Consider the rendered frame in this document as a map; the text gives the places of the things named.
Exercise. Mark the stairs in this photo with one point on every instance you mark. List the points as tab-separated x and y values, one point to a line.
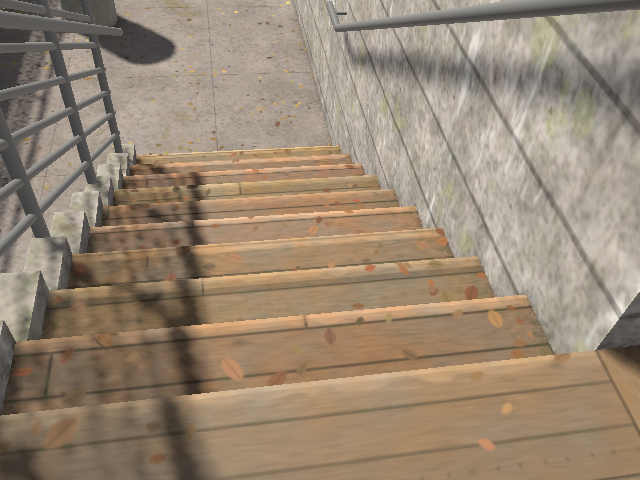
226	270

